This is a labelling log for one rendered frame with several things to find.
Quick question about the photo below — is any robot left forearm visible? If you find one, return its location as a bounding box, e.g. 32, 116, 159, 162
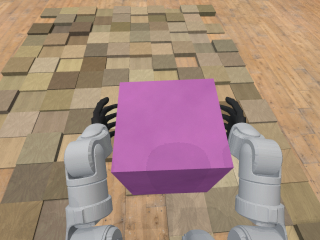
64, 123, 113, 240

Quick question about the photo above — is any carton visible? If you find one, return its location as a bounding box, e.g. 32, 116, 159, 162
111, 78, 234, 195

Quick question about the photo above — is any left robot upper arm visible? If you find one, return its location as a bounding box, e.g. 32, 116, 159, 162
70, 224, 123, 240

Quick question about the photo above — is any right robot hand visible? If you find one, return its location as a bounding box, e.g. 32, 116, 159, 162
220, 97, 246, 140

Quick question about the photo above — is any left robot hand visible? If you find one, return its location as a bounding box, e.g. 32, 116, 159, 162
91, 97, 118, 138

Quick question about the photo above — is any robot right forearm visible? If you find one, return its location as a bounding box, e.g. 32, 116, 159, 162
228, 122, 288, 240

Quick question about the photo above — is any right robot upper arm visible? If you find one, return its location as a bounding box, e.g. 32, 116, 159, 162
227, 225, 284, 240

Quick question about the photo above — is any robot right thigh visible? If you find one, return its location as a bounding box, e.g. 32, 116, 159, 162
182, 229, 215, 240

